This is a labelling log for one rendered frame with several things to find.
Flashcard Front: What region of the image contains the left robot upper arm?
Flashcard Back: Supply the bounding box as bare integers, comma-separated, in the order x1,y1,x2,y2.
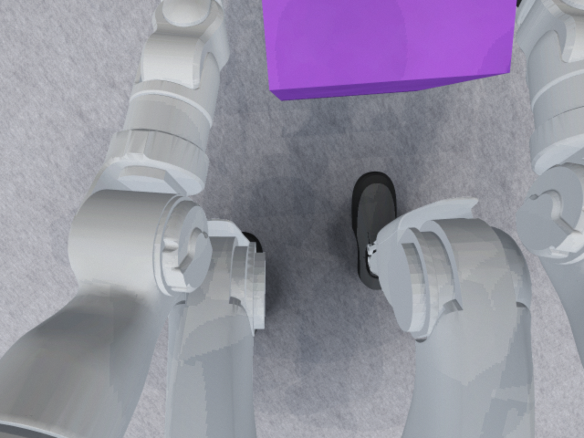
0,189,213,438

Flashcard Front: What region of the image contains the right robot upper arm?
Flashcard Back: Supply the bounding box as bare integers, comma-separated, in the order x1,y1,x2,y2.
516,159,584,369

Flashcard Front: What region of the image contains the robot right forearm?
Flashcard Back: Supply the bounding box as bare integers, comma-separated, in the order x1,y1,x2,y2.
515,0,584,176

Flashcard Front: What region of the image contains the robot left forearm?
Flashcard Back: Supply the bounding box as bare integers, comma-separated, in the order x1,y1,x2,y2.
68,0,230,270

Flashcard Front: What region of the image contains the robot right shin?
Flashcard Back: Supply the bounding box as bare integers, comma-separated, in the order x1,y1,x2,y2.
367,197,532,309

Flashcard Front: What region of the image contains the carton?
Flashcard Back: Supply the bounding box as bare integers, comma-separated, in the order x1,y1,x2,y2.
262,0,516,101

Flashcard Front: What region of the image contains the robot right foot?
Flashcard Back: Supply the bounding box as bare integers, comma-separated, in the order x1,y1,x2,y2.
351,172,397,290

